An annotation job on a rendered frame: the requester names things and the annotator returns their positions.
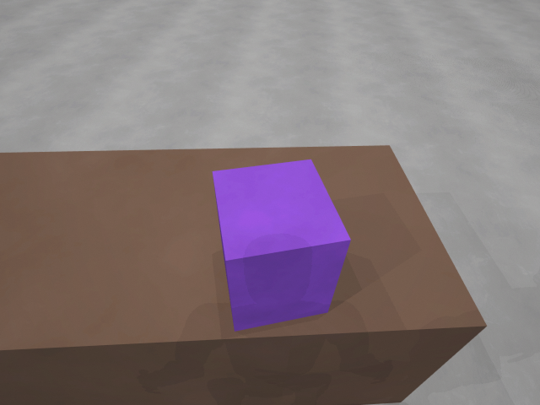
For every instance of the pedestal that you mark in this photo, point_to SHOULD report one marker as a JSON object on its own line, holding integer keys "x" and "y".
{"x": 113, "y": 289}

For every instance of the carton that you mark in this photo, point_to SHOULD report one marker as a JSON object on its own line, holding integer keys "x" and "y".
{"x": 283, "y": 241}

